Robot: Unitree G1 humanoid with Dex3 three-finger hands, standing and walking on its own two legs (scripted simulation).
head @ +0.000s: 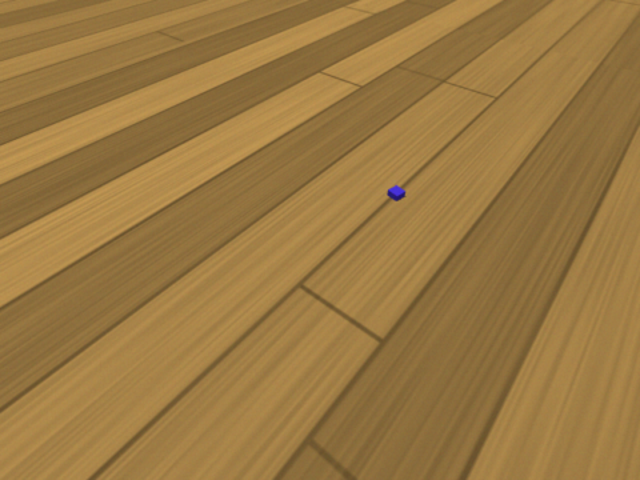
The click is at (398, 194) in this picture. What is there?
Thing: small box
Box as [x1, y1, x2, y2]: [387, 185, 405, 200]
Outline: 396,185 389,189 387,193 395,200 404,196 405,191
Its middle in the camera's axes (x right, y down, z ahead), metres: +0.37 -0.24 +1.92
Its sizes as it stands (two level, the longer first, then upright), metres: 0.062 0.060 0.033
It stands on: the floor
